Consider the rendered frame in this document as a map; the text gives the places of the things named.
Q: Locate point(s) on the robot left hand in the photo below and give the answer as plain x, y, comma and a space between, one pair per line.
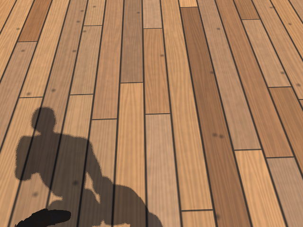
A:
44, 218

